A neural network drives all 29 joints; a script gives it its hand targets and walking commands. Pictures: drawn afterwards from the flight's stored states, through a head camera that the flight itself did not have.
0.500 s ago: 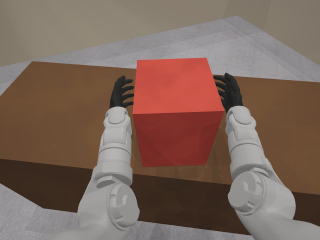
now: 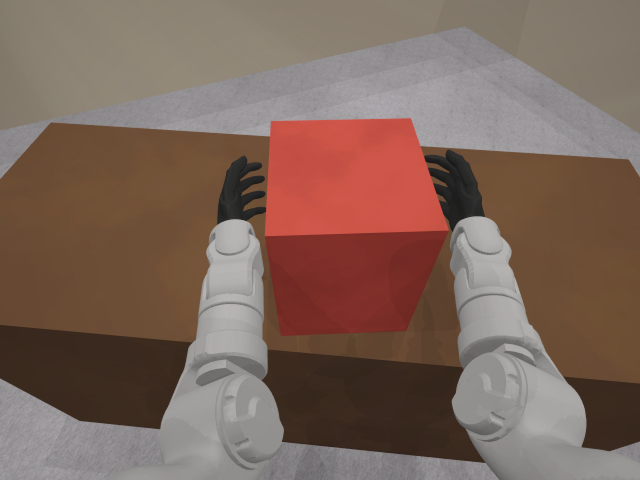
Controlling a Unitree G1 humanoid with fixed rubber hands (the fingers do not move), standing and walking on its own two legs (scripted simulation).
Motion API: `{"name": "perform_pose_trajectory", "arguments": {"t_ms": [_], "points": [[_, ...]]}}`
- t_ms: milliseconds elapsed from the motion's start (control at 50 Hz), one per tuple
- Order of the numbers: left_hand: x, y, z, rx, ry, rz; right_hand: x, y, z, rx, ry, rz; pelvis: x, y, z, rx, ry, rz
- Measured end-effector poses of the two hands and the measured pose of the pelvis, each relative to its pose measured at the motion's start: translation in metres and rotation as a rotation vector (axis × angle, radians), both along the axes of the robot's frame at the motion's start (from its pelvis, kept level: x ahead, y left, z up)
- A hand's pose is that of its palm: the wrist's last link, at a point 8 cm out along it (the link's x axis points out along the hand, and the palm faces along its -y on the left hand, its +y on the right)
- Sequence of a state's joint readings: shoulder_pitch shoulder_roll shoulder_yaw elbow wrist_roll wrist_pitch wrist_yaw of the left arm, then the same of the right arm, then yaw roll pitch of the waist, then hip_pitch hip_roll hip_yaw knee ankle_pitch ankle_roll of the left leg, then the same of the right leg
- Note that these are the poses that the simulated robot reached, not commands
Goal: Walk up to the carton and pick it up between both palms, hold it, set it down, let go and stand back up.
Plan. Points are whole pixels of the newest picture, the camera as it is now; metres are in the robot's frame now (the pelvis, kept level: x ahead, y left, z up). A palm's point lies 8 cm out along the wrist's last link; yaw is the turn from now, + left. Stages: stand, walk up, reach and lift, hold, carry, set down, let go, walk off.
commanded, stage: set down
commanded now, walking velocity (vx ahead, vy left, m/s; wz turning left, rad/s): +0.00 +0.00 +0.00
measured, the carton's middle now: (342, 232) +0.46 +0.01 +0.02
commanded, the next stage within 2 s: none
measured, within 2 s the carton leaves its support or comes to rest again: neither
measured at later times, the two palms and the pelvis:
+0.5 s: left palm (236, 223) +0.41 +0.15 +0.09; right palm (464, 212) +0.43 -0.15 +0.10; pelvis +0.00 +0.00 +0.00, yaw -1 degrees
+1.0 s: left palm (222, 222) +0.42 +0.17 +0.09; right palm (478, 194) +0.46 -0.17 +0.11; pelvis -0.02 -0.01 -0.01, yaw +0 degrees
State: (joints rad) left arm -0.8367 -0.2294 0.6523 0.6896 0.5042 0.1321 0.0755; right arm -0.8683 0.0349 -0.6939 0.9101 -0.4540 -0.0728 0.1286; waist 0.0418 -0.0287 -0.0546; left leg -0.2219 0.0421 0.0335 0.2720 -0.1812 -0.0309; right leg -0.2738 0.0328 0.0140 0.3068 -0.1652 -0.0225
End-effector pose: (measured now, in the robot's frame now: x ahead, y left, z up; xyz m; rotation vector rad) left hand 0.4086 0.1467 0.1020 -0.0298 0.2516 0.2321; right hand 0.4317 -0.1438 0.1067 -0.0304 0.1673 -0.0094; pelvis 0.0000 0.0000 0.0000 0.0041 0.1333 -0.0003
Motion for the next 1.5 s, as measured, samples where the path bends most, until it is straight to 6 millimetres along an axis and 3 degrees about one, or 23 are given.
{"name": "perform_pose_trajectory", "arguments": {"t_ms": [460, 580, 660, 780, 920, 1060, 1220, 1500], "points": [[0.003, 0.001, -0.008, 0.011, 0.019, 0.002, 0.001, -0.002, 0.0, -0.008, 0.003, 0.019, -0.001, -0.003, 0.0, 0.0, 0.003, -0.008], [0.009, 0.003, -0.018, 0.043, 0.057, -0.003, 0.009, -0.003, -0.012, -0.007, 0.088, 0.052, -0.007, -0.003, -0.003, -0.001, 0.057, -0.02], [0.019, 0.006, -0.013, 0.062, 0.05, 0.005, 0.019, -0.003, -0.018, 0.014, 0.135, 0.055, -0.012, -0.005, -0.006, -0.003, 0.13, -0.021], [0.028, 0.008, -0.003, 0.067, 0.035, -0.007, 0.032, -0.001, -0.008, 0.022, 0.112, 0.05, -0.016, -0.008, -0.01, -0.009, 0.205, -0.01], [0.015, 0.014, -0.013, 0.062, 0.067, -0.018, 0.034, -0.013, 0.001, 0.01, 0.108, 0.033, -0.02, -0.01, -0.012, -0.011, 0.196, 0.005], [0.001, 0.026, -0.015, 0.054, 0.026, -0.005, 0.025, -0.031, 0.006, -0.008, 0.098, 0.017, -0.027, -0.015, -0.013, -0.011, 0.194, 0.009], [-0.019, 0.037, -0.023, 0.068, 0.024, -0.009, 0.006, -0.037, -0.005, -0.008, 0.103, 0.03, -0.037, -0.017, -0.015, -0.009, 0.18, 0.022], [-0.058, 0.026, -0.037, 0.056, -0.003, -0.034, -0.039, -0.068, -0.033, -0.008, 0.095, 0.008, -0.047, -0.019, -0.013, 0.0, 0.096, 0.024]]}}
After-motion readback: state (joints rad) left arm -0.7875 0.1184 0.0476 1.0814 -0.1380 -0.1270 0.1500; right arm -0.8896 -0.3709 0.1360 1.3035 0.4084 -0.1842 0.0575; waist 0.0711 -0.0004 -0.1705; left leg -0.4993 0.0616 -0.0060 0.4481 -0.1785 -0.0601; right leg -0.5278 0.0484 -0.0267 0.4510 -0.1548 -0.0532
